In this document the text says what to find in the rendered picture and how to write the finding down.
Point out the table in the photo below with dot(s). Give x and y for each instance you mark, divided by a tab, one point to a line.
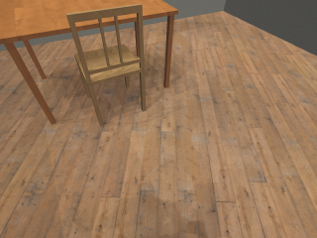
23	20

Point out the chair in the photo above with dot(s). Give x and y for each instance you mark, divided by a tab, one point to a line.
109	63

